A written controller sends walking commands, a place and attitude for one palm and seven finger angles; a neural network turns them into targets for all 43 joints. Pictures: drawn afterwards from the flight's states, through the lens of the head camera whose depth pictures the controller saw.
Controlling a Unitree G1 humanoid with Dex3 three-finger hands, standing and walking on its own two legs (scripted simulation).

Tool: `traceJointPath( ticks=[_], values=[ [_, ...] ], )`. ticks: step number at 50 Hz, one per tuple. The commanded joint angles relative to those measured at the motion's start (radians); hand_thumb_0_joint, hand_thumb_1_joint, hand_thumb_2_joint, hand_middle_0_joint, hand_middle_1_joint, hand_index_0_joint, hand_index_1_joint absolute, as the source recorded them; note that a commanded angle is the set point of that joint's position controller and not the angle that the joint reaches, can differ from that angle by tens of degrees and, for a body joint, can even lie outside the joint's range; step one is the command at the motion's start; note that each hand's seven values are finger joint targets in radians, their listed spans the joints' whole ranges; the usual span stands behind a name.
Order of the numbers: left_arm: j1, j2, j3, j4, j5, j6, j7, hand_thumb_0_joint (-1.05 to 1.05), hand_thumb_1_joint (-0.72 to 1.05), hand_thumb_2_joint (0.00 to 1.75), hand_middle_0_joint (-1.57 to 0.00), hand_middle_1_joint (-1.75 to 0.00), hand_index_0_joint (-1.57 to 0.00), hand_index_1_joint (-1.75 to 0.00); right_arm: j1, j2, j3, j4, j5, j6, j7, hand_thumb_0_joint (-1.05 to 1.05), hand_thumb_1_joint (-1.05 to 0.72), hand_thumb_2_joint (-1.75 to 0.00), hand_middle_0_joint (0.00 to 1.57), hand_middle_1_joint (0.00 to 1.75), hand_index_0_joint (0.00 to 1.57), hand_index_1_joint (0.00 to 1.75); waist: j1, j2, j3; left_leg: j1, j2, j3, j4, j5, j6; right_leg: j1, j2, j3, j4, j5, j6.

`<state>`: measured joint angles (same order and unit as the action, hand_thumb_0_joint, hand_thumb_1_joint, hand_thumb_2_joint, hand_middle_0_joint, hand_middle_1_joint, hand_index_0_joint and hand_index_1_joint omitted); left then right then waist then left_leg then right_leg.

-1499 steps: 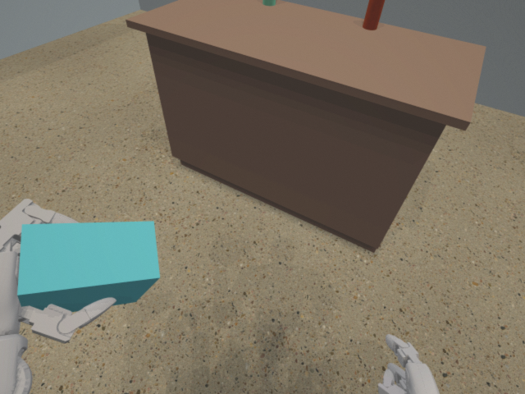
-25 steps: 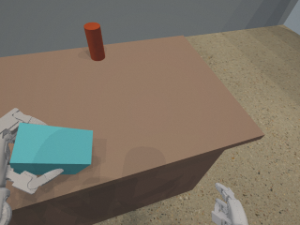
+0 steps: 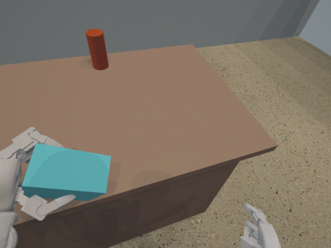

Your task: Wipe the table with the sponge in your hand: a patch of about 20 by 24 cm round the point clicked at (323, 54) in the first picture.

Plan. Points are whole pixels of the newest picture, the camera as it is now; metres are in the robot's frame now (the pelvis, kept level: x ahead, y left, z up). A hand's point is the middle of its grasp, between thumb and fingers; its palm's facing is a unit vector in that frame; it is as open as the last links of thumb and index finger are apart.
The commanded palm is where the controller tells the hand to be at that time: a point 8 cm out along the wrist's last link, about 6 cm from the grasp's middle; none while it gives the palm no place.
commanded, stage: come to a stop and stand still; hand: left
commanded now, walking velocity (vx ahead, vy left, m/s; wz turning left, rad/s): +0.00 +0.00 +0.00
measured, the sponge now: (77, 178) +0.22 +0.19 +0.11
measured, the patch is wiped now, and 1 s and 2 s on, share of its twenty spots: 0.00 0.00 0.00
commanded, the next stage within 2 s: look again from close up in 0.92 s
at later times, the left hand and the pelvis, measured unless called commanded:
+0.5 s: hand (21, 160) +0.23 +0.28 +0.15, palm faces +0.36 -0.81 -0.46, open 10.8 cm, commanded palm +0.16 +0.30 +0.18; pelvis +0.00 +0.02 +0.00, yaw +0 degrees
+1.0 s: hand (28, 155) +0.23 +0.27 +0.16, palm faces +0.36 -0.83 -0.42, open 10.8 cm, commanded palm +0.17 +0.30 +0.18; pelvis +0.01 +0.02 +0.00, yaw +0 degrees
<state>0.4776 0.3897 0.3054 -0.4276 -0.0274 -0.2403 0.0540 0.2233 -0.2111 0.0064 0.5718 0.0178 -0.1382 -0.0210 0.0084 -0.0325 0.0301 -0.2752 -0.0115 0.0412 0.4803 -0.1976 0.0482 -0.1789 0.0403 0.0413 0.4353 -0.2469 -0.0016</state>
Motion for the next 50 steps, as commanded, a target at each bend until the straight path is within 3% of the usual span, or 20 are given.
traceJointPath(
  ticks=[1, 3, 4, 5, 6, 7, 8, 10, 11, 15, 16, 18, 21, 23, 27, 31, 32, 36, 41, 50],
  values=[
    [-0.239, 0.221, 0.223, -0.256, -0.031, -0.076, 0.059, 0.00, 0.10, 1.30, -1.20, -1.60, -1.20, -1.60, -0.140, -0.108, -0.033, -0.162, 0.002, -0.064, -0.023, 0.00, -0.90, -0.90, 0.20, 0.30, 0.20, 0.30, 0.014, 0.149, -0.098, 0.081, 0.066, -0.089, -0.103, -0.093, -0.009, -0.041, -0.075, 0.084, -0.117, 0.043, -0.030],
    [-0.237, 0.171, 0.167, -0.261, -0.027, -0.080, 0.055, 0.00, 0.10, 1.30, -1.20, -1.60, -1.20, -1.60, -0.126, -0.110, -0.035, -0.156, -0.001, -0.076, -0.019, 0.00, -0.90, -0.90, 0.20, 0.30, 0.20, 0.30, 0.013, 0.164, -0.123, 0.103, 0.064, -0.089, -0.098, -0.077, -0.007, -0.023, -0.075, 0.080, -0.118, 0.067, -0.029],
    [-1.163, 0.959, 0.715, -0.510, 0.122, -0.181, 0.052, 0.00, 0.10, 1.30, -1.20, -1.60, -1.20, -1.60, 0.016, -0.133, -0.031, -0.111, -0.067, -0.108, -0.006, 0.00, -0.90, -0.90, 0.20, 0.30, 0.20, 0.30, 0.043, 0.028, 0.036, -0.019, 0.095, -0.076, 0.020, 0.018, -0.005, -0.210, -0.117, 0.151, -0.215, 0.201, 0.006],
    [-0.548, 0.256, 0.240, 0.079, 0.021, -0.122, 0.008, 0.00, 0.10, 1.30, -1.20, -1.60, -1.20, -1.60, -0.108, -0.034, 0.005, -0.071, -0.029, -0.103, -0.003, 0.00, -0.90, -0.90, 0.20, 0.30, 0.20, 0.30, 0.009, 0.056, -0.141, 0.129, 0.026, -0.095, -0.007, 0.150, -0.009, -0.134, -0.133, 0.156, -0.101, 0.198, -0.064],
    [-0.321, 0.120, 0.137, -0.086, -0.037, -0.091, 0.025, 0.00, 0.10, 1.30, -1.20, -1.60, -1.20, -1.60, -0.129, -0.099, -0.048, -0.145, 0.010, -0.098, 0.010, 0.00, -0.90, -0.90, 0.20, 0.30, 0.20, 0.30, 0.032, 0.232, -0.185, 0.213, 0.064, -0.054, -0.035, 0.178, -0.025, -0.051, -0.103, 0.086, -0.039, 0.215, -0.061],
    [-0.309, 0.077, 0.099, -0.035, -0.011, -0.071, 0.024, 0.00, 0.10, 1.30, -1.20, -1.60, -1.20, -1.60, -0.068, -0.122, -0.065, -0.139, 0.009, -0.105, 0.016, 0.00, -0.90, -0.90, 0.20, 0.30, 0.20, 0.30, 0.019, 0.272, -0.239, 0.232, 0.083, -0.046, -0.029, 0.186, -0.021, -0.040, -0.082, 0.097, 0.002, 0.203, -0.056],
    [-0.279, 0.079, 0.079, -0.133, -0.015, -0.074, 0.016, 0.00, 0.10, 1.30, -1.20, -1.60, -1.20, -1.60, -0.075, -0.127, -0.066, -0.145, 0.007, -0.102, 0.028, 0.00, -0.90, -0.90, 0.20, 0.30, 0.20, 0.30, 0.020, 0.323, -0.254, 0.234, 0.105, -0.065, -0.037, 0.204, -0.008, -0.047, -0.078, 0.078, 0.035, 0.187, -0.029],
    [-0.153, 0.073, 0.073, -0.221, -0.014, -0.067, 0.019, 0.00, 0.10, 1.30, -1.20, -1.60, -1.20, -1.60, -0.094, -0.120, -0.060, -0.157, 0.007, -0.090, 0.049, 0.00, -0.90, -0.90, 0.20, 0.30, 0.20, 0.30, 0.030, 0.278, -0.220, 0.149, 0.133, -0.096, -0.082, 0.158, -0.001, -0.015, -0.059, 0.033, 0.057, 0.119, -0.021],
    [-0.075, 0.049, 0.067, -0.197, -0.017, -0.053, 0.025, 0.00, 0.10, 1.30, -1.20, -1.60, -1.20, -1.60, -0.113, -0.110, -0.051, -0.161, 0.015, -0.088, 0.054, 0.00, -0.90, -0.90, 0.20, 0.30, 0.20, 0.30, 0.036, 0.228, -0.201, 0.137, 0.140, -0.100, -0.099, 0.121, -0.006, -0.023, -0.048, 0.006, 0.065, 0.095, -0.022],
    [-0.052, 0.193, 0.233, -0.190, -0.023, -0.048, 0.043, 0.00, 0.10, 1.30, -1.20, -1.60, -1.20, -1.60, -0.132, -0.114, -0.047, -0.188, 0.006, -0.053, 0.022, 0.00, -0.90, -0.90, 0.20, 0.30, 0.20, 0.30, 0.027, -0.122, -0.104, 0.000, 0.111, -0.109, -0.123, -0.162, -0.016, -0.026, -0.060, 0.031, -0.054, 0.005, -0.011],
    [-0.066, 0.262, 0.305, -0.202, -0.024, -0.048, 0.057, 0.00, 0.10, 1.30, -1.20, -1.60, -1.20, -1.60, -0.149, -0.116, -0.044, -0.182, 0.008, -0.041, 0.007, 0.00, -0.90, -0.90, 0.20, 0.30, 0.20, 0.30, 0.028, -0.115, -0.104, 0.035, 0.102, -0.098, -0.128, -0.163, -0.021, -0.059, -0.061, 0.037, -0.070, -0.016, -0.012],
    [-0.108, 0.218, 0.279, -0.212, -0.037, -0.059, 0.052, 0.00, 0.10, 1.30, -1.20, -1.60, -1.20, -1.60, -0.137, -0.106, -0.041, -0.195, 0.004, -0.035, -0.010, 0.00, -0.90, -0.90, 0.20, 0.30, 0.20, 0.30, 0.013, -0.051, -0.103, 0.034, 0.103, -0.118, -0.144, -0.181, -0.012, -0.053, -0.063, 0.039, -0.060, -0.018, -0.016],
    [-0.213, 0.246, 0.277, -0.280, -0.025, -0.073, 0.057, 0.00, 0.10, 1.30, -1.20, -1.60, -1.20, -1.60, -0.152, -0.108, -0.031, -0.181, -0.001, -0.049, -0.023, 0.00, -0.90, -0.90, 0.20, 0.30, 0.20, 0.30, 0.016, 0.159, -0.116, 0.059, 0.120, -0.116, -0.172, -0.169, -0.001, -0.028, -0.054, 0.021, -0.020, 0.034, -0.014],
    [-0.233, 0.189, 0.214, -0.286, -0.018, -0.078, 0.054, 0.00, 0.10, 1.30, -1.20, -1.60, -1.20, -1.60, -0.121, -0.105, -0.032, -0.173, -0.001, -0.065, -0.020, 0.00, -0.90, -0.90, 0.20, 0.30, 0.20, 0.30, 0.013, 0.212, -0.149, 0.072, 0.128, -0.127, -0.166, -0.136, 0.005, 0.012, -0.055, -0.002, -0.004, 0.072, -0.015],
    [-0.178, 0.109, 0.128, -0.278, -0.005, -0.062, 0.059, 0.00, 0.10, 1.30, -1.20, -1.60, -1.20, -1.60, -0.100, -0.114, -0.038, -0.149, -0.001, -0.085, -0.006, 0.00, -0.90, -0.90, 0.20, 0.30, 0.20, 0.30, 0.011, 0.159, -0.206, 0.178, 0.110, -0.099, -0.095, 0.095, -0.008, 0.000, -0.060, -0.004, -0.027, 0.174, -0.016],
    [-0.109, 0.123, 0.148, -0.243, 0.001, -0.041, 0.066, 0.00, 0.10, 1.30, -1.20, -1.60, -1.20, -1.60, -0.111, -0.117, -0.046, -0.139, 0.006, -0.073, 0.000, 0.00, -0.90, -0.90, 0.20, 0.30, 0.20, 0.30, 0.014, 0.081, -0.180, 0.179, 0.105, -0.093, -0.075, 0.243, -0.034, -0.008, -0.055, -0.003, -0.033, 0.216, -0.013],
    [-0.107, 0.104, 0.130, -0.230, -0.004, -0.040, 0.062, 0.00, 0.10, 1.30, -1.20, -1.60, -1.20, -1.60, -0.100, -0.122, -0.047, -0.139, 0.002, -0.063, -0.001, 0.00, -0.90, -0.90, 0.20, 0.30, 0.20, 0.30, 0.011, 0.075, -0.169, 0.158, 0.105, -0.096, -0.079, 0.234, -0.032, -0.003, -0.057, -0.010, -0.037, 0.208, -0.012],
    [-0.120, 0.188, 0.215, -0.276, -0.007, -0.046, 0.070, 0.00, 0.10, 1.30, -1.20, -1.60, -1.20, -1.60, -0.129, -0.115, -0.045, -0.151, 0.006, -0.045, -0.014, 0.00, -0.90, -0.90, 0.20, 0.30, 0.20, 0.30, 0.014, 0.124, -0.152, 0.150, 0.103, -0.100, -0.101, 0.231, -0.047, -0.001, -0.058, -0.012, -0.031, 0.196, -0.016],
    [-0.113, 0.187, 0.212, -0.315, -0.019, -0.053, 0.067, 0.00, 0.10, 1.30, -1.20, -1.60, -1.20, -1.60, -0.135, -0.109, -0.040, -0.168, 0.005, -0.044, -0.020, 0.00, -0.90, -0.90, 0.20, 0.30, 0.20, 0.30, 0.015, 0.166, -0.162, 0.153, 0.107, -0.094, -0.109, 0.219, -0.046, 0.021, -0.060, -0.016, -0.038, 0.197, -0.018],
    [-0.103, 0.140, 0.153, -0.278, -0.022, -0.036, 0.064, 0.00, 0.10, 1.30, -1.20, -1.60, -1.20, -1.60, -0.107, -0.120, -0.048, -0.160, 0.004, -0.040, -0.021, 0.00, -0.90, -0.90, 0.20, 0.30, 0.20, 0.30, 0.009, 0.094, -0.179, 0.173, 0.106, -0.093, -0.100, 0.189, -0.035, 0.034, -0.077, 0.017, -0.078, 0.235, -0.018]
  ],
)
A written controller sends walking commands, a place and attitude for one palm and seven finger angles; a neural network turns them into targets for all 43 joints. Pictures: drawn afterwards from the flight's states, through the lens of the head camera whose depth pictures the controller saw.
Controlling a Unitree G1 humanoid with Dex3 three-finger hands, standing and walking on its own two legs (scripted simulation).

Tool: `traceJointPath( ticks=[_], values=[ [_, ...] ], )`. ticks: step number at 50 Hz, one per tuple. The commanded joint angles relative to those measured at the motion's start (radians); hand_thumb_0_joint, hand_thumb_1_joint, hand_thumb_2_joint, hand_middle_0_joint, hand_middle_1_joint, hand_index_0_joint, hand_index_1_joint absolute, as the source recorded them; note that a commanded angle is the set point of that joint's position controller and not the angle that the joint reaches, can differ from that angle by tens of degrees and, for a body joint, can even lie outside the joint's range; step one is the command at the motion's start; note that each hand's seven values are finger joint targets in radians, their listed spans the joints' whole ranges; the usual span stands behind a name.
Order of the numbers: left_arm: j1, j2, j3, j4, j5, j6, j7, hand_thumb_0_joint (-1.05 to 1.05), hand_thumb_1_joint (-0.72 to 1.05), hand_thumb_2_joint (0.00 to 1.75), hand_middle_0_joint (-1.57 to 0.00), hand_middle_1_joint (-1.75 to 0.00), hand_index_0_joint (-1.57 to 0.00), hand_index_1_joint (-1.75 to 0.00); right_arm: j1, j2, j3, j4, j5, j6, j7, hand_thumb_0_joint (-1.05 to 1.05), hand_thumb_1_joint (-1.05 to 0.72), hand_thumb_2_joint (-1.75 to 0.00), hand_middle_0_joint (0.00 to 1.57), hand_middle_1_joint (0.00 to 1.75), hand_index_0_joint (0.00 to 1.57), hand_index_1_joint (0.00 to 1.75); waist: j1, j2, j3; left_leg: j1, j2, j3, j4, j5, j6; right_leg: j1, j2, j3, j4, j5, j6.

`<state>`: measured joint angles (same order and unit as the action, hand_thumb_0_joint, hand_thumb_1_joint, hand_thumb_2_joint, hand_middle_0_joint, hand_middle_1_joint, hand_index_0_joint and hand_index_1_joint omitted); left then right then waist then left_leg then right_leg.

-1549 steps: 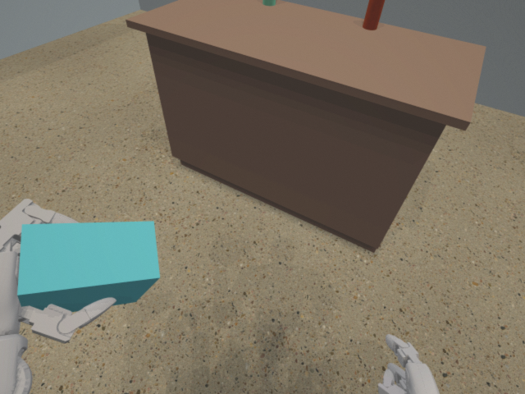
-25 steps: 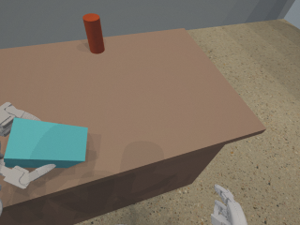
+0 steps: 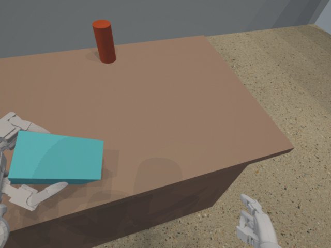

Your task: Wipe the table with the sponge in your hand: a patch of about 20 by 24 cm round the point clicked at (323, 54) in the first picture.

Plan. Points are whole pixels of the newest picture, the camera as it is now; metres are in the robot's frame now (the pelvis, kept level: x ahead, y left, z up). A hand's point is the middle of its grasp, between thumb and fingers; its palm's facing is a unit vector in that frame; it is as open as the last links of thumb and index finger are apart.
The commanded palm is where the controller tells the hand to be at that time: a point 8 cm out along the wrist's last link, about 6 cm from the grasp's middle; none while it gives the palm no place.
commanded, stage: look again from close up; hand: left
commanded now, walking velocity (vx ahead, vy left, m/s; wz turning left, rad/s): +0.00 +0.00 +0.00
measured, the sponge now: (69, 163) +0.23 +0.21 +0.13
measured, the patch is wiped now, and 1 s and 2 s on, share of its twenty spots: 0.00 0.00 0.00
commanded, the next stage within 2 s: turn the palm down, sponge in hand in 0.32 s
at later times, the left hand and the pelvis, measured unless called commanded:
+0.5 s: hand (28, 145) +0.23 +0.25 +0.19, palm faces +0.37 -0.73 -0.57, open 10.8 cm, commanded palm +0.15 +0.27 +0.18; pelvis -0.01 -0.01 +0.00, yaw +2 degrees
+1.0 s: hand (17, 176) +0.19 +0.25 +0.17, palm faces +0.39 -0.54 -0.75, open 10.8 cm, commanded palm +0.15 +0.26 +0.21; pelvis -0.06 -0.07 -0.02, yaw +3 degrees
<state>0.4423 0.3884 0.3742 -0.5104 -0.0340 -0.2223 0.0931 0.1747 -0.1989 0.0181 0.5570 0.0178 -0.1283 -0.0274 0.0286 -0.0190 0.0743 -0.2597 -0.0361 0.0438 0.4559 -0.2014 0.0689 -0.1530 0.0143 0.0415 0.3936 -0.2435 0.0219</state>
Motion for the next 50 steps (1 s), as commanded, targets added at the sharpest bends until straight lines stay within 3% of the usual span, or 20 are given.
traceJointPath(
  ticks=[1, 7, 11, 12, 20, 21, 22, 23, 24, 25, 26, 28, 31, 32, 34, 36, 39, 42, 47, 50],
  values=[
    [-0.069, 0.155, 0.102, -0.183, -0.010, -0.047, 0.031, 0.00, 0.10, 1.30, -1.20, -1.60, -1.20, -1.60, -0.079, -0.129, -0.054, -0.140, 0.007, -0.050, -0.019, 0.00, -0.90, -0.90, 0.20, 0.30, 0.20, 0.30, -0.008, 0.080, -0.212, 0.167, 0.127, -0.089, -0.080, 0.178, -0.061, -0.012, -0.049, 0.017, -0.042, 0.224, -0.040],
    [-0.105, 0.128, 0.064, -0.150, -0.013, -0.044, 0.028, 0.00, 0.10, 1.30, -1.20, -1.60, -1.20, -1.60, -0.081, -0.130, -0.047, -0.137, 0.000, -0.040, -0.023, 0.00, -0.90, -0.90, 0.20, 0.30, 0.20, 0.30, -0.011, 0.068, -0.162, 0.103, 0.116, -0.103, -0.122, 0.016, -0.045, -0.010, -0.047, 0.015, -0.079, 0.141, -0.039],
    [-0.098, 0.181, 0.111, -0.199, -0.007, -0.047, 0.036, 0.00, 0.10, 1.30, -1.20, -1.60, -1.20, -1.60, -0.099, -0.125, -0.049, -0.144, 0.006, -0.046, -0.025, 0.00, -0.90, -0.90, 0.20, 0.30, 0.20, 0.30, -0.004, 0.087, -0.175, 0.111, 0.112, -0.101, -0.112, 0.025, -0.042, 0.003, -0.053, 0.027, -0.079, 0.157, -0.043],
    [-0.087, 0.140, 0.075, -0.186, -0.013, -0.050, 0.029, 0.00, 0.10, 1.30, -1.20, -1.60, -1.20, -1.60, -0.086, -0.128, -0.048, -0.140, -0.001, -0.042, -0.023, 0.00, -0.90, -0.90, 0.20, 0.30, 0.20, 0.30, -0.008, 0.074, -0.181, 0.108, 0.111, -0.104, -0.116, 0.022, -0.038, 0.010, -0.048, 0.018, -0.081, 0.153, -0.042],
    [-0.044, 0.156, 0.097, -0.175, -0.019, -0.049, 0.027, 0.00, 0.10, 1.30, -1.20, -1.60, -1.20, -1.60, -0.075, -0.127, -0.055, -0.146, 0.004, -0.042, -0.021, 0.00, -0.90, -0.90, 0.20, 0.30, 0.20, 0.30, -0.010, 0.079, -0.184, 0.116, 0.119, -0.104, -0.108, 0.056, -0.041, 0.011, -0.054, 0.028, -0.079, 0.179, -0.043],
    [-0.947, 0.960, 0.351, -0.563, 0.007, -0.194, 0.050, 0.00, 0.10, 1.30, -1.20, -1.60, -1.20, -1.60, 0.137, -0.201, 0.112, -0.259, 0.068, -0.008, -0.098, 0.00, -0.90, -0.90, 0.20, 0.30, 0.20, 0.30, -0.070, 0.311, -0.144, -0.059, 0.082, -0.099, -0.106, -0.034, -0.012, 0.106, 0.037, -0.021, 0.023, -0.008, 0.032],
    [-0.585, 0.427, 0.280, 0.084, 0.120, 0.026, -0.017, 0.00, 0.10, 1.30, -1.20, -1.60, -1.20, -1.60, -0.063, -0.130, -0.061, -0.080, -0.060, -0.047, -0.057, 0.00, -0.90, -0.90, 0.20, 0.30, 0.20, 0.30, 0.068, 0.228, -0.304, 0.220, 0.071, -0.038, -0.016, 0.266, -0.091, -0.056, 0.030, -0.099, 0.125, 0.131, -0.078],
    [-0.497, 0.332, 0.126, 0.061, 0.080, 0.052, -0.041, 0.00, 0.10, 1.30, -1.20, -1.60, -1.20, -1.60, -0.053, -0.169, -0.046, -0.113, -0.053, -0.053, 0.005, 0.00, -0.90, -0.90, 0.20, 0.30, 0.20, 0.30, -0.022, 0.128, -0.243, 0.208, 0.071, -0.094, -0.014, 0.500, -0.124, -0.141, 0.045, -0.141, 0.089, 0.155, -0.064],
    [-0.381, 0.344, 0.193, 0.034, 0.079, 0.085, -0.059, 0.00, 0.10, 1.30, -1.20, -1.60, -1.20, -1.60, -0.019, -0.222, -0.074, -0.088, -0.054, -0.036, 0.013, 0.00, -0.90, -0.90, 0.20, 0.30, 0.20, 0.30, 0.021, 0.153, -0.387, 0.343, 0.111, -0.100, 0.035, 0.627, -0.122, -0.185, 0.046, -0.123, 0.126, 0.171, -0.052],
    [-0.356, 0.210, 0.086, -0.031, 0.004, 0.135, -0.101, 0.00, 0.10, 1.30, -1.20, -1.60, -1.20, -1.60, -0.080, -0.188, -0.059, -0.128, -0.037, -0.043, 0.012, 0.00, -0.90, -0.90, 0.20, 0.30, 0.20, 0.30, 0.056, 0.189, -0.436, 0.382, 0.094, -0.099, 0.042, 0.650, -0.123, -0.172, 0.029, -0.121, 0.138, 0.151, -0.050],
    [-0.222, 0.141, 0.063, 0.018, -0.051, 0.196, -0.122, 0.00, 0.10, 1.30, -1.20, -1.60, -1.20, -1.60, -0.108, -0.167, -0.050, -0.119, -0.007, -0.050, 0.020, 0.00, -0.90, -0.90, 0.20, 0.30, 0.20, 0.30, 0.062, 0.199, -0.417, 0.400, 0.104, -0.102, 0.036, 0.608, -0.124, -0.188, 0.035, -0.114, 0.149, 0.104, -0.046],
    [-0.159, 0.207, 0.066, -0.082, -0.074, 0.264, -0.156, 0.00, 0.10, 1.30, -1.20, -1.60, -1.20, -1.60, -0.132, -0.192, -0.042, -0.112, -0.010, -0.040, 0.029, 0.00, -0.90, -0.90, 0.20, 0.30, 0.20, 0.30, 0.088, 0.180, -0.334, 0.295, 0.090, -0.082, 0.024, 0.461, -0.117, -0.147, 0.006, -0.138, 0.129, 0.148, -0.052],
    [-0.185, 0.333, 0.082, -0.173, 0.074, 0.300, -0.141, 0.00, 0.10, 1.30, -1.20, -1.60, -1.20, -1.60, -0.191, -0.185, -0.015, -0.159, 0.003, -0.002, 0.029, 0.00, -0.90, -0.90, 0.20, 0.30, 0.20, 0.30, 0.067, 0.110, -0.223, 0.122, 0.058, -0.050, 0.007, 0.165, -0.070, -0.143, 0.018, -0.131, 0.116, 0.119, -0.056],
    [-0.224, 0.338, 0.069, -0.198, 0.116, 0.285, -0.127, 0.00, 0.10, 1.30, -1.20, -1.60, -1.20, -1.60, -0.191, -0.179, -0.013, -0.173, -0.015, 0.007, 0.023, 0.00, -0.90, -0.90, 0.20, 0.30, 0.20, 0.30, 0.046, 0.073, -0.187, 0.082, 0.053, -0.060, -0.003, 0.086, -0.061, -0.165, 0.017, -0.132, 0.112, 0.077, -0.055],
    [-0.242, 0.378, 0.144, -0.168, 0.126, 0.234, -0.087, 0.00, 0.10, 1.30, -1.20, -1.60, -1.20, -1.60, -0.191, -0.172, -0.016, -0.164, -0.023, 0.017, 0.000, 0.00, -0.90, -0.90, 0.20, 0.30, 0.20, 0.30, 0.023, -0.008, -0.153, 0.049, 0.055, -0.073, -0.002, -0.044, -0.049, -0.209, 0.019, -0.130, 0.106, -0.018, -0.041],
    [-0.395, 0.451, 0.223, -0.198, 0.104, 0.171, -0.042, 0.00, 0.10, 1.30, -1.20, -1.60, -1.20, -1.60, -0.203, -0.163, -0.017, -0.144, -0.014, 0.007, -0.025, 0.00, -0.90, -0.90, 0.20, 0.30, 0.20, 0.30, 0.026, 0.022, -0.175, 0.058, 0.049, -0.082, 0.001, -0.170, -0.047, -0.243, 0.024, -0.107, 0.102, -0.107, -0.035],
    [-0.490, 0.409, 0.194, -0.066, 0.093, 0.120, -0.001, 0.00, 0.10, 1.30, -1.20, -1.60, -1.20, -1.60, -0.185, -0.149, -0.020, -0.086, -0.015, -0.004, -0.045, 0.00, -0.90, -0.90, 0.20, 0.30, 0.20, 0.30, 0.015, 0.103, -0.173, 0.052, 0.037, -0.083, 0.019, -0.255, -0.053, -0.260, 0.014, -0.092, 0.086, -0.159, -0.033],
    [-0.570, 0.445, 0.140, 0.055, 0.147, 0.188, -0.001, 0.00, 0.10, 1.30, -1.20, -1.60, -1.20, -1.60, -0.193, -0.158, -0.018, -0.068, -0.009, 0.007, -0.057, 0.00, -0.90, -0.90, 0.20, 0.30, 0.20, 0.30, 0.010, 0.198, -0.179, 0.025, 0.018, -0.057, 0.046, -0.264, -0.050, -0.252, -0.008, -0.056, 0.058, -0.195, -0.037],
    [-0.628, 0.467, -0.026, 0.170, 0.233, 0.381, -0.122, 0.00, 0.10, 1.30, -1.20, -1.60, -1.20, -1.60, -0.242, -0.166, -0.003, -0.104, 0.018, 0.046, -0.083, 0.00, -0.90, -0.90, 0.20, 0.30, 0.20, 0.30, 0.014, 0.156, -0.139, -0.032, 0.013, -0.027, 0.120, -0.182, -0.055, -0.226, -0.066, 0.076, -0.020, -0.358, -0.043],
    [-0.664, 0.513, -0.023, 0.138, 0.255, 0.376, -0.190, 0.00, 0.10, 1.30, -1.20, -1.60, -1.20, -1.60, -0.260, -0.163, -0.008, -0.123, 0.020, 0.049, -0.095, 0.00, -0.90, -0.90, 0.20, 0.30, 0.20, 0.30, 0.023, 0.049, -0.143, -0.058, 0.024, -0.048, 0.166, -0.142, -0.057, -0.209, -0.089, 0.133, -0.035, -0.440, -0.038]
  ],
)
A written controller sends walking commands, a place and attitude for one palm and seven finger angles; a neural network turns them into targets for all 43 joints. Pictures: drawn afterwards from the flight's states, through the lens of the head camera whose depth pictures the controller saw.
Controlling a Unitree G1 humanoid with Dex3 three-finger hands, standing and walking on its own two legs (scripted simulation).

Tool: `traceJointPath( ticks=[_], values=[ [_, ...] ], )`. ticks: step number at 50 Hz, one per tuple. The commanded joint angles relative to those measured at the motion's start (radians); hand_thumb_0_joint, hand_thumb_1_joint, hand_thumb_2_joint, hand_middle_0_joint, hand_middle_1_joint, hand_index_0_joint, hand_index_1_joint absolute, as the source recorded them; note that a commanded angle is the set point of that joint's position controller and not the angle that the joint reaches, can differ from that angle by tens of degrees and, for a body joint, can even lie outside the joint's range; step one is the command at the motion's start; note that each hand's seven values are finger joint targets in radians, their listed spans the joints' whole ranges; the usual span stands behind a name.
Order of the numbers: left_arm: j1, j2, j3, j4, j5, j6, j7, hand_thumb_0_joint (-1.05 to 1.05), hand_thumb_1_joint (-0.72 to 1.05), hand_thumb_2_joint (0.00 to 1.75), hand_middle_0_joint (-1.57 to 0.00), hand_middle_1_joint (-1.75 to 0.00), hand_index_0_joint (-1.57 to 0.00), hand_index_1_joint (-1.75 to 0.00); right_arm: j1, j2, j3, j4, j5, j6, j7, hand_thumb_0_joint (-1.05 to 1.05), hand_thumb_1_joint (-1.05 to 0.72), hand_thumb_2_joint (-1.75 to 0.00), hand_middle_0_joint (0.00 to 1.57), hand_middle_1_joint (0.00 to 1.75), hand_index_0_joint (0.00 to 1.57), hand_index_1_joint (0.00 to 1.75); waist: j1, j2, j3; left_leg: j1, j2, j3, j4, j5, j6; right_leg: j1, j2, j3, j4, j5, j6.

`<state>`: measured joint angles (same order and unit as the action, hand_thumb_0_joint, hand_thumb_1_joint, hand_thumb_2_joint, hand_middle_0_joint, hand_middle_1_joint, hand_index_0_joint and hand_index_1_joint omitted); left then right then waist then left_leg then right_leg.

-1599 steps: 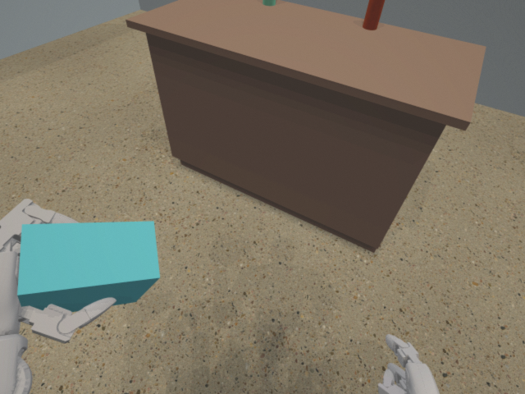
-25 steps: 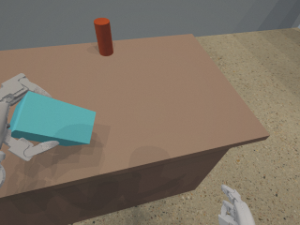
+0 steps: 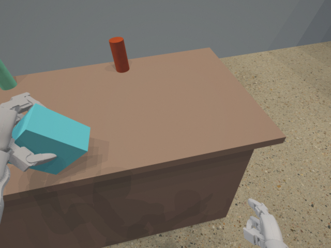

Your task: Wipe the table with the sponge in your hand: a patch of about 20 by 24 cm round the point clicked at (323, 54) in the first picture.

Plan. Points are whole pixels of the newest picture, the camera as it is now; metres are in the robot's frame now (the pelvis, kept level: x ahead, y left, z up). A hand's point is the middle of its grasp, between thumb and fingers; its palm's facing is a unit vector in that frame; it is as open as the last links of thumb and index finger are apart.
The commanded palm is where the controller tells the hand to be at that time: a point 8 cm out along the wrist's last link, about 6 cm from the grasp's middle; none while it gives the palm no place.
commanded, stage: turn the palm down, sponge in hand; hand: left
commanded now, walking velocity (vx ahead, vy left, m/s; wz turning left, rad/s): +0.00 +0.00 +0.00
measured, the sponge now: (56, 145) +0.27 +0.29 +0.14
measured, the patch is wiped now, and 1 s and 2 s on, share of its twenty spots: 0.00 0.00 0.00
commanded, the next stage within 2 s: move the sponge above the wiping area in 1.62 s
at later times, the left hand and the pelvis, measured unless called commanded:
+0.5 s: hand (46, 127) +0.28 +0.30 +0.19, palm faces +0.16 -0.37 -0.91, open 10.8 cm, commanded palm +0.24 +0.31 +0.26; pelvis +0.04 +0.02 +0.00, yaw -3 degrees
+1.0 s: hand (46, 128) +0.27 +0.28 +0.20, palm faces +0.12 -0.14 -0.98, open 10.8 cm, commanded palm +0.22 +0.31 +0.29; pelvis +0.02 +0.04 +0.02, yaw -3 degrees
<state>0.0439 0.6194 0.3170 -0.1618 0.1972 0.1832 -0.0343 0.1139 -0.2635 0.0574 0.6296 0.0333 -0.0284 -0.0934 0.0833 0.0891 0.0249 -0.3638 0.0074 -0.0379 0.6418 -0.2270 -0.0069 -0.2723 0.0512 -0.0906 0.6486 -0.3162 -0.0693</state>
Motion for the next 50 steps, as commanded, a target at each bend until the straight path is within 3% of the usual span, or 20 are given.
traceJointPath(
  ticks=[1, 5, 6, 7, 11, 12, 16, 18, 22, 25, 26, 27, 31, 32, 36, 39, 42, 46, 47, 50],
  values=[
    [-0.254, 0.329, 0.087, -0.245, 0.022, -0.059, -0.070, 0.00, 0.10, 1.30, -1.20, -1.60, -1.20, -1.60, -0.212, -0.095, -0.046, -0.202, 0.009, -0.057, -0.029, 0.00, -0.90, -0.90, 0.20, 0.30, 0.20, 0.30, -0.017, -0.079, -0.105, 0.048, -0.018, 0.029, -0.011, -0.098, 0.016, -0.078, -0.123, 0.277, -0.287, -0.365, 0.049],
    [-0.125, 0.382, 0.238, -0.346, -0.005, -0.195, -0.056, 0.00, 0.10, 1.30, -1.20, -1.60, -1.20, -1.60, -0.175, -0.076, -0.062, -0.214, -0.011, -0.069, -0.023, 0.00, -0.90, -0.90, 0.20, 0.30, 0.20, 0.30, 0.024, -0.131, -0.174, 0.027, -0.014, 0.008, 0.033, -0.036, 0.015, -0.041, -0.129, 0.281, -0.253, -0.250, 0.055],
    [-0.095, 0.440, 0.310, -0.352, -0.007, -0.208, -0.030, 0.00, 0.10, 1.30, -1.20, -1.60, -1.20, -1.60, -0.178, -0.078, -0.068, -0.206, -0.007, -0.075, -0.019, 0.00, -0.90, -0.90, 0.20, 0.30, 0.20, 0.30, 0.043, -0.091, -0.178, 0.024, -0.017, 0.010, 0.043, -0.031, 0.009, -0.035, -0.131, 0.303, -0.252, -0.241, 0.048],
    [-0.090, 0.384, 0.281, -0.378, -0.011, -0.213, -0.009, 0.00, 0.10, 1.30, -1.20, -1.60, -1.20, -1.60, -0.173, -0.068, -0.069, -0.217, -0.009, -0.072, -0.013, 0.00, -0.90, -0.90, 0.20, 0.30, 0.20, 0.30, 0.042, -0.037, -0.201, 0.012, -0.018, 0.010, 0.051, -0.020, 0.006, -0.020, -0.141, 0.299, -0.228, -0.190, 0.045],
    [0.023, 0.380, 0.308, -0.320, 0.021, -0.113, 0.083, 0.00, 0.10, 1.30, -1.20, -1.60, -1.20, -1.60, -0.138, -0.099, -0.088, -0.200, -0.005, -0.045, 0.000, 0.00, -0.90, -0.90, 0.20, 0.30, 0.20, 0.30, 0.051, 0.070, -0.182, 0.030, -0.007, 0.018, 0.038, 0.060, 0.003, -0.014, -0.133, 0.287, -0.168, 0.063, 0.032],
    [0.029, 0.327, 0.236, -0.313, 0.034, -0.070, 0.088, 0.00, 0.10, 1.30, -1.20, -1.60, -1.20, -1.60, -0.116, -0.108, -0.088, -0.207, -0.006, -0.028, 0.000, 0.00, -0.90, -0.90, 0.20, 0.30, 0.20, 0.30, 0.038, 0.036, -0.176, 0.020, 0.003, 0.022, 0.020, 0.077, 0.007, -0.012, -0.129, 0.242, -0.146, 0.124, 0.037],
    [0.038, 0.349, 0.178, -0.332, 0.101, 0.079, 0.047, 0.00, 0.10, 1.30, -1.20, -1.60, -1.20, -1.60, -0.151, -0.128, -0.071, -0.239, 0.015, -0.001, -0.021, 0.00, -0.90, -0.90, 0.20, 0.30, 0.20, 0.30, 0.028, -0.046, -0.149, 0.077, 0.004, 0.035, -0.043, 0.131, 0.034, -0.029, -0.087, 0.154, -0.118, 0.230, 0.055],
    [0.005, 0.353, 0.140, -0.404, 0.125, 0.100, -0.003, 0.00, 0.10, 1.30, -1.20, -1.60, -1.20, -1.60, -0.137, -0.124, -0.061, -0.261, 0.016, -0.004, -0.032, 0.00, -0.90, -0.90, 0.20, 0.30, 0.20, 0.30, 0.014, -0.087, -0.202, 0.118, 0.005, 0.030, -0.052, 0.159, 0.047, -0.010, -0.084, 0.130, -0.115, 0.281, 0.066],
    [-0.051, 0.318, 0.081, -0.544, 0.170, 0.054, -0.051, 0.00, 0.10, 1.30, -1.20, -1.60, -1.20, -1.60, -0.172, -0.097, -0.050, -0.271, 0.018, -0.034, -0.045, 0.00, -0.90, -0.90, 0.20, 0.30, 0.20, 0.30, 0.007, -0.033, -0.255, 0.220, -0.001, 0.030, -0.055, 0.206, 0.053, -0.015, -0.070, 0.117, -0.136, 0.308, 0.061],
    [-0.027, 0.353, 0.118, -0.602, 0.231, 0.016, -0.027, 0.00, 0.10, 1.30, -1.20, -1.60, -1.20, -1.60, -0.160, -0.091, -0.050, -0.256, 0.005, -0.041, -0.042, 0.00, -0.90, -0.90, 0.20, 0.30, 0.20, 0.30, 0.023, -0.002, -0.294, 0.259, 0.007, 0.007, -0.081, 0.242, 0.046, -0.006, -0.065, 0.105, -0.135, 0.289, 0.053],
    [-0.024, 0.396, 0.174, -0.613, 0.257, 0.019, 0.000, 0.00, 0.10, 1.30, -1.20, -1.60, -1.20, -1.60, -0.192, -0.087, -0.047, -0.247, 0.011, -0.051, -0.037, 0.00, -0.90, -0.90, 0.20, 0.30, 0.20, 0.30, 0.043, 0.046, -0.291, 0.272, 0.001, 0.006, -0.082, 0.245, 0.039, 0.000, -0.051, 0.128, -0.141, 0.285, 0.037],
    [-0.043, 0.365, 0.153, -0.617, 0.273, 0.021, 0.021, 0.00, 0.10, 1.30, -1.20, -1.60, -1.20, -1.60, -0.172, -0.082, -0.042, -0.247, 0.000, -0.045, -0.028, 0.00, -0.90, -0.90, 0.20, 0.30, 0.20, 0.30, 0.039, 0.057, -0.311, 0.261, 0.007, 0.004, -0.090, 0.276, 0.035, 0.023, -0.059, 0.098, -0.136, 0.302, 0.034],
    [-0.061, 0.364, 0.177, -0.474, 0.308, 0.138, 0.080, 0.00, 0.10, 1.30, -1.20, -1.60, -1.20, -1.60, -0.229, -0.086, -0.035, -0.203, 0.018, -0.007, -0.004, 0.00, -0.90, -0.90, 0.20, 0.30, 0.20, 0.30, 0.060, 0.088, -0.225, 0.222, 0.019, -0.018, -0.146, 0.267, 0.001, 0.031, -0.045, 0.115, -0.161, 0.252, 0.016],
    [-0.101, 0.314, 0.109, -0.449, 0.305, 0.174, 0.073, 0.00, 0.10, 1.30, -1.20, -1.60, -1.20, -1.60, -0.218, -0.091, -0.034, -0.206, 0.013, 0.009, -0.002, 0.00, -0.90, -0.90, 0.20, 0.30, 0.20, 0.30, 0.053, 0.056, -0.223, 0.204, 0.029, -0.010, -0.161, 0.251, 0.001, 0.041, -0.056, 0.086, -0.172, 0.251, 0.024],
    [-0.147, 0.323, 0.041, -0.360, 0.351, 0.291, 0.008, 0.00, 0.10, 1.30, -1.20, -1.60, -1.20, -1.60, -0.308, -0.095, -0.013, -0.206, 0.041, 0.031, -0.004, 0.00, -0.90, -0.90, 0.20, 0.30, 0.20, 0.30, 0.058, 0.011, -0.170, 0.204, 0.017, -0.019, -0.207, 0.197, 0.005, 0.048, -0.045, 0.109, -0.201, 0.204, 0.020],
    [-0.176, 0.259, -0.100, -0.425, 0.388, 0.310, -0.077, 0.00, 0.10, 1.30, -1.20, -1.60, -1.20, -1.60, -0.316, -0.090, -0.008, -0.237, 0.046, 0.036, -0.010, 0.00, -0.90, -0.90, 0.20, 0.30, 0.20, 0.30, 0.038, 0.002, -0.199, 0.230, 0.015, -0.028, -0.231, 0.144, 0.022, 0.054, -0.052, 0.096, -0.216, 0.174, 0.031],
    [-0.225, 0.230, -0.161, -0.509, 0.441, 0.283, -0.119, 0.00, 0.10, 1.30, -1.20, -1.60, -1.20, -1.60, -0.359, -0.076, -0.001, -0.248, 0.048, 0.014, -0.008, 0.00, -0.90, -0.90, 0.20, 0.30, 0.20, 0.30, 0.037, 0.035, -0.213, 0.247, 0.016, -0.058, -0.263, 0.047, 0.030, 0.057, -0.039, 0.101, -0.211, 0.127, 0.023],
    [-0.323, 0.421, -0.015, -0.629, 0.566, 0.221, -0.099, 0.00, 0.10, 1.30, -1.20, -1.60, -1.20, -1.60, -0.402, -0.078, 0.004, -0.228, 0.025, 0.003, -0.003, 0.00, -0.90, -0.90, 0.20, 0.30, 0.20, 0.30, 0.074, 0.112, -0.291, 0.248, 0.012, -0.101, -0.296, 0.023, 0.038, 0.137, -0.010, 0.171, -0.173, 0.118, 0.001],
    [-0.332, 0.402, -0.018, -0.612, 0.576, 0.206, -0.081, 0.00, 0.10, 1.30, -1.20, -1.60, -1.20, -1.60, -0.377, -0.072, 0.004, -0.220, 0.011, 0.002, -0.002, 0.00, -0.90, -0.90, 0.20, 0.30, 0.20, 0.30, 0.079, 0.102, -0.297, 0.245, 0.010, -0.095, -0.293, 0.042, 0.037, 0.146, -0.019, 0.145, -0.174, 0.117, 0.000],
    [-0.328, 0.435, 0.060, -0.497, 0.573, 0.186, -0.020, 0.00, 0.10, 1.30, -1.20, -1.60, -1.20, -1.60, -0.358, -0.067, -0.002, -0.176, 0.002, 0.015, 0.002, 0.00, -0.90, -0.90, 0.20, 0.30, 0.20, 0.30, 0.092, 0.063, -0.281, 0.273, 0.013, -0.101, -0.288, 0.087, 0.018, 0.118, -0.037, 0.176, -0.219, 0.103, -0.008]
  ],
)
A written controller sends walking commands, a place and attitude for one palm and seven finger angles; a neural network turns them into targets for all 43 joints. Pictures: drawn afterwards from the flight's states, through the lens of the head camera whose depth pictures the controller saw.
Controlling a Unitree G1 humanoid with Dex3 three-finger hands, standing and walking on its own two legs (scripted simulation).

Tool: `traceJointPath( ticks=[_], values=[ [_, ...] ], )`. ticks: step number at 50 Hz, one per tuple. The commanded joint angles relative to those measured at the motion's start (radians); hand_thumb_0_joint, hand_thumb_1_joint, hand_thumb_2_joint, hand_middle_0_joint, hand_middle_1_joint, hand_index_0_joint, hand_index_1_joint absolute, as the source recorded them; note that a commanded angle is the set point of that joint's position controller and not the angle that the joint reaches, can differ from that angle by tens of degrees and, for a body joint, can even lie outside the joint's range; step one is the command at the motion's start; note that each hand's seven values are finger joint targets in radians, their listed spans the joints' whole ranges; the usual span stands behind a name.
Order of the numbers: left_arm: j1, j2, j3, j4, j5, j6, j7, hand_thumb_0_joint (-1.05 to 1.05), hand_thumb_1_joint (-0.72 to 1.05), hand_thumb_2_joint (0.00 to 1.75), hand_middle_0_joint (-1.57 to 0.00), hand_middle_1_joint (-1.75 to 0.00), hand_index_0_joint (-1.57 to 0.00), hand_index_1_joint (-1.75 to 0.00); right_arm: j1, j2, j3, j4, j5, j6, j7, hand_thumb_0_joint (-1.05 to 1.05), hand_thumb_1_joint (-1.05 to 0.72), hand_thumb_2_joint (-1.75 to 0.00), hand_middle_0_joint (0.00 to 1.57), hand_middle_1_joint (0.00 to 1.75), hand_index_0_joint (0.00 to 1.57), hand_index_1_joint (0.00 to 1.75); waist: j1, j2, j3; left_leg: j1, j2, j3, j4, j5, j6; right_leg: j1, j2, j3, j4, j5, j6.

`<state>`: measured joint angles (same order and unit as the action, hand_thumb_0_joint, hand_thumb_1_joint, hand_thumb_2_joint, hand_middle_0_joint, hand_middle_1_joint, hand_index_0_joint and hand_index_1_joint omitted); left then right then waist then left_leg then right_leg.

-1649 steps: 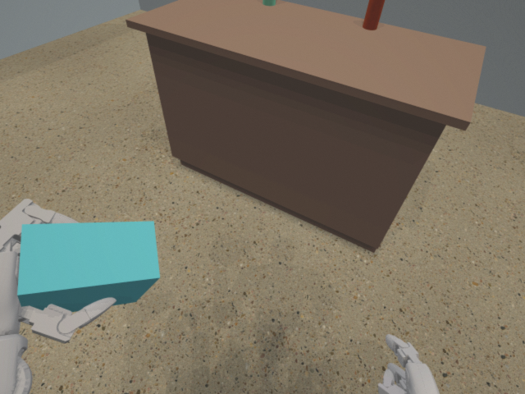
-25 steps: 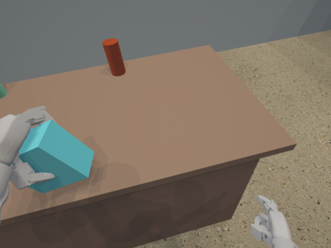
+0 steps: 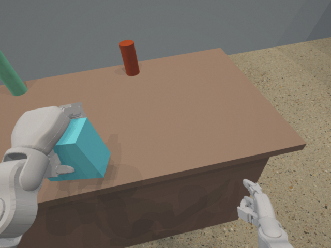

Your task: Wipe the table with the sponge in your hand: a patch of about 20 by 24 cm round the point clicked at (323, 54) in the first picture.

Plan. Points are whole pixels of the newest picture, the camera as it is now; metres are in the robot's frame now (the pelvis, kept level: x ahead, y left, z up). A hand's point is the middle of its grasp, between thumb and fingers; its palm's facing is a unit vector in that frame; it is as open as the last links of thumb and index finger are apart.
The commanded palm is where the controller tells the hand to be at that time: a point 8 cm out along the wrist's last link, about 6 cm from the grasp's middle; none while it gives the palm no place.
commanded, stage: turn the palm down, sponge in hand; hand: left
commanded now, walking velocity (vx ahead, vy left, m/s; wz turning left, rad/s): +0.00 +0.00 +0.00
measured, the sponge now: (72, 157) +0.24 +0.26 +0.13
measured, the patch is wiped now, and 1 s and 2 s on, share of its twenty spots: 0.00 0.00 0.00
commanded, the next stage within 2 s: move the sponge above the wiping area in 0.62 s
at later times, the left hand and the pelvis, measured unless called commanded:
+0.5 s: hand (62, 141) +0.23 +0.24 +0.20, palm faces +0.19 +0.01 -0.98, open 10.7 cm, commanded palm +0.18 +0.25 +0.27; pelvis -0.01 -0.02 +0.00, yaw -1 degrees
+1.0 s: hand (52, 125) +0.25 +0.27 +0.22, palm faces +0.26 -0.01 -0.96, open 10.7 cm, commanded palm +0.20 +0.26 +0.26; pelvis +0.01 -0.02 +0.00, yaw -1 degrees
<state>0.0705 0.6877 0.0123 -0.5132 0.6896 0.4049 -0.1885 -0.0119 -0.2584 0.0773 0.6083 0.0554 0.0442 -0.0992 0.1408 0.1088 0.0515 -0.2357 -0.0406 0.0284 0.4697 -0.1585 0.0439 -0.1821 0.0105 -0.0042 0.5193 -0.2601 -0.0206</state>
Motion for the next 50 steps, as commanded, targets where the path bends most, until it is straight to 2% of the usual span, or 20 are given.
traceJointPath(
  ticks=[1, 2, 6, 8, 12, 15, 16, 18, 21, 22, 26, 27, 32, 34, 37, 41, 42, 46, 47, 50],
  values=[
    [-0.370, 0.382, 0.396, -0.111, 0.068, -0.019, 0.152, 0.00, 0.10, 1.30, -1.20, -1.60, -1.20, -1.60, -0.268, -0.072, -0.022, -0.144, -0.011, -0.064, 0.011, 0.00, -0.90, -0.90, 0.20, 0.30, 0.20, 0.30, 0.047, 0.038, -0.285, 0.134, 0.056, -0.168, -0.113, 0.000, -0.037, 0.029, 0.015, 0.126, -0.107, 0.032, -0.071],
    [-0.376, 0.296, 0.326, -0.042, 0.054, 0.003, 0.160, 0.00, 0.10, 1.30, -1.20, -1.60, -1.20, -1.60, -0.255, -0.072, -0.026, -0.132, -0.009, -0.055, 0.013, 0.00, -0.90, -0.90, 0.20, 0.30, 0.20, 0.30, 0.033, 0.010, -0.246, 0.128, 0.062, -0.144, -0.111, -0.002, -0.040, 0.007, 0.001, 0.093, -0.123, 0.030, -0.062],
    [-0.310, 0.219, 0.260, 0.073, 0.022, 0.052, 0.121, 0.00, 0.10, 1.30, -1.20, -1.60, -1.20, -1.60, -0.285, -0.083, -0.021, -0.132, 0.014, -0.038, 0.020, 0.00, -0.90, -0.90, 0.20, 0.30, 0.20, 0.30, 0.017, -0.030, -0.150, 0.090, 0.044, -0.116, -0.111, -0.052, -0.045, -0.041, -0.002, 0.112, -0.168, -0.010, -0.053],
    [-0.273, 0.147, 0.166, 0.074, 0.022, 0.059, 0.079, 0.00, 0.10, 1.30, -1.20, -1.60, -1.20, -1.60, -0.265, -0.085, -0.021, -0.146, 0.021, -0.035, 0.019, 0.00, -0.90, -0.90, 0.20, 0.30, 0.20, 0.30, -0.001, -0.075, -0.143, 0.080, 0.046, -0.100, -0.109, -0.084, -0.036, -0.057, -0.014, 0.082, -0.169, -0.023, -0.032],
    [-0.280, 0.062, 0.056, 0.014, 0.049, 0.049, 0.051, 0.00, 0.10, 1.30, -1.20, -1.60, -1.20, -1.60, -0.277, -0.076, -0.018, -0.177, 0.028, -0.068, 0.017, 0.00, -0.90, -0.90, 0.20, 0.30, 0.20, 0.30, -0.018, -0.052, -0.153, 0.081, 0.036, -0.101, -0.108, -0.177, -0.026, -0.064, -0.016, 0.083, -0.163, -0.092, -0.032],
    [-0.344, 0.204, 0.144, -0.103, 0.105, 0.010, 0.064, 0.00, 0.10, 1.30, -1.20, -1.60, -1.20, -1.60, -0.284, -0.081, -0.027, -0.177, 0.005, -0.082, 0.002, 0.00, -0.90, -0.90, 0.20, 0.30, 0.20, 0.30, -0.001, -0.029, -0.235, 0.106, 0.018, -0.104, -0.087, -0.127, -0.014, -0.019, -0.019, 0.125, -0.148, -0.112, -0.039],
    [-0.394, 0.291, 0.209, -0.161, 0.133, 0.002, 0.079, 0.00, 0.10, 1.30, -1.20, -1.60, -1.20, -1.60, -0.304, -0.076, -0.021, -0.181, 0.001, -0.095, 0.000, 0.00, -0.90, -0.90, 0.20, 0.30, 0.20, 0.30, 0.009, 0.008, -0.265, 0.110, 0.016, -0.106, -0.081, -0.126, -0.014, 0.000, -0.007, 0.169, -0.144, -0.137, -0.051],
    [-0.456, 0.364, 0.267, -0.162, 0.175, -0.025, 0.107, 0.00, 0.10, 1.30, -1.20, -1.60, -1.20, -1.60, -0.295, -0.073, -0.023, -0.165, -0.024, -0.102, -0.004, 0.00, -0.90, -0.90, 0.20, 0.30, 0.20, 0.30, 0.027, 0.031, -0.312, 0.132, 0.003, -0.104, -0.055, -0.041, -0.018, 0.016, -0.014, 0.174, -0.134, -0.114, -0.064],
    [-0.505, 0.415, 0.329, -0.106, 0.198, -0.040, 0.145, 0.00, 0.10, 1.30, -1.20, -1.60, -1.20, -1.60, -0.291, -0.074, -0.028, -0.135, -0.023, -0.095, 0.005, 0.00, -0.90, -0.90, 0.20, 0.30, 0.20, 0.30, 0.036, 0.066, -0.260, 0.132, 0.005, -0.121, -0.059, -0.026, -0.027, 0.003, 0.000, 0.224, -0.162, -0.117, -0.090],
    [-0.508, 0.338, 0.276, -0.055, 0.177, -0.037, 0.155, 0.00, 0.10, 1.30, -1.20, -1.60, -1.20, -1.60, -0.284, -0.067, -0.031, -0.127, -0.026, -0.093, 0.007, 0.00, -0.90, -0.90, 0.20, 0.30, 0.20, 0.30, 0.033, 0.053, -0.247, 0.139, 0.009, -0.111, -0.050, 0.000, -0.027, -0.001, -0.008, 0.201, -0.163, -0.083, -0.090],
    [-0.428, 0.258, 0.271, 0.099, 0.079, -0.003, 0.149, 0.00, 0.10, 1.30, -1.20, -1.60, -1.20, -1.60, -0.287, -0.072, -0.037, -0.109, 0.001, -0.083, 0.018, 0.00, -0.90, -0.90, 0.20, 0.30, 0.20, 0.30, 0.028, -0.023, -0.174, 0.124, 0.021, -0.110, -0.067, 0.001, -0.039, -0.019, -0.011, 0.195, -0.193, -0.047, -0.072],
    [-0.394, 0.208, 0.228, 0.124, 0.059, 0.004, 0.127, 0.00, 0.10, 1.30, -1.20, -1.60, -1.20, -1.60, -0.279, -0.080, -0.039, -0.111, -0.001, -0.078, 0.019, 0.00, -0.90, -0.90, 0.20, 0.30, 0.20, 0.30, 0.022, -0.056, -0.168, 0.114, 0.031, -0.094, -0.061, 0.000, -0.034, -0.019, -0.023, 0.168, -0.195, -0.027, -0.059],
    [-0.220, 0.071, 0.094, 0.101, 0.037, 0.034, 0.041, 0.00, 0.10, 1.30, -1.20, -1.60, -1.20, -1.60, -0.265, -0.085, -0.035, -0.157, 0.019, -0.071, 0.027, 0.00, -0.90, -0.90, 0.20, 0.30, 0.20, 0.30, -0.005, -0.082, -0.140, 0.083, 0.036, -0.077, -0.049, -0.013, -0.028, -0.042, -0.034, 0.137, -0.184, 0.009, -0.040],
    [-0.208, 0.106, 0.109, 0.053, 0.050, 0.030, 0.034, 0.00, 0.10, 1.30, -1.20, -1.60, -1.20, -1.60, -0.260, -0.090, -0.038, -0.162, 0.016, -0.071, 0.025, 0.00, -0.90, -0.90, 0.20, 0.30, 0.20, 0.30, -0.009, -0.099, -0.161, 0.085, 0.031, -0.079, -0.046, -0.014, -0.021, -0.034, -0.033, 0.129, -0.172, 0.011, -0.034],
    [-0.305, 0.213, 0.175, -0.069, 0.103, 0.014, 0.048, 0.00, 0.10, 1.30, -1.20, -1.60, -1.20, -1.60, -0.287, -0.086, -0.034, -0.181, 0.001, -0.086, 0.016, 0.00, -0.90, -0.90, 0.20, 0.30, 0.20, 0.30, 0.007, -0.046, -0.246, 0.113, 0.020, -0.079, -0.038, 0.026, -0.015, 0.004, -0.026, 0.145, -0.142, 0.018, -0.046],
    [-0.441, 0.418, 0.332, -0.152, 0.194, -0.028, 0.105, 0.00, 0.10, 1.30, -1.20, -1.60, -1.20, -1.60, -0.279, -0.086, -0.037, -0.153, -0.023, -0.094, 0.015, 0.00, -0.90, -0.90, 0.20, 0.30, 0.20, 0.30, 0.039, 0.065, -0.338, 0.168, 0.005, -0.104, -0.037, 0.127, -0.015, 0.059, -0.003, 0.194, -0.119, 0.095, -0.078],
    [-0.452, 0.357, 0.286, -0.137, 0.198, -0.035, 0.122, 0.00, 0.10, 1.30, -1.20, -1.60, -1.20, -1.60, -0.260, -0.075, -0.036, -0.155, -0.032, -0.095, 0.016, 0.00, -0.90, -0.90, 0.20, 0.30, 0.20, 0.30, 0.036, 0.062, -0.340, 0.175, 0.004, -0.096, -0.034, 0.164, -0.015, 0.068, -0.007, 0.159, -0.112, 0.128, -0.081],
    [-0.398, 0.300, 0.309, -0.021, 0.131, -0.031, 0.165, 0.00, 0.10, 1.30, -1.20, -1.60, -1.20, -1.60, -0.265, -0.069, -0.047, -0.123, -0.008, -0.091, 0.034, 0.00, -0.90, -0.90, 0.20, 0.30, 0.20, 0.30, 0.032, 0.023, -0.271, 0.186, 0.018, -0.109, -0.048, 0.155, -0.030, 0.039, 0.000, 0.182, -0.151, 0.131, -0.084],
    [-0.382, 0.234, 0.259, 0.027, 0.104, -0.016, 0.159, 0.00, 0.10, 1.30, -1.20, -1.60, -1.20, -1.60, -0.255, -0.073, -0.049, -0.117, -0.011, -0.086, 0.035, 0.00, -0.90, -0.90, 0.20, 0.30, 0.20, 0.30, 0.029, 0.001, -0.253, 0.169, 0.028, -0.092, -0.049, 0.139, -0.029, 0.038, -0.016, 0.146, -0.155, 0.141, -0.071],
    [-0.277, 0.160, 0.199, 0.077, 0.070, 0.016, 0.113, 0.00, 0.10, 1.30, -1.20, -1.60, -1.20, -1.60, -0.251, -0.082, -0.051, -0.119, 0.004, -0.066, 0.037, 0.00, -0.90, -0.90, 0.20, 0.30, 0.20, 0.30, 0.015, -0.053, -0.202, 0.140, 0.035, -0.090, -0.069, 0.106, -0.031, 0.011, -0.021, 0.121, -0.161, 0.136, -0.047]
  ],
)
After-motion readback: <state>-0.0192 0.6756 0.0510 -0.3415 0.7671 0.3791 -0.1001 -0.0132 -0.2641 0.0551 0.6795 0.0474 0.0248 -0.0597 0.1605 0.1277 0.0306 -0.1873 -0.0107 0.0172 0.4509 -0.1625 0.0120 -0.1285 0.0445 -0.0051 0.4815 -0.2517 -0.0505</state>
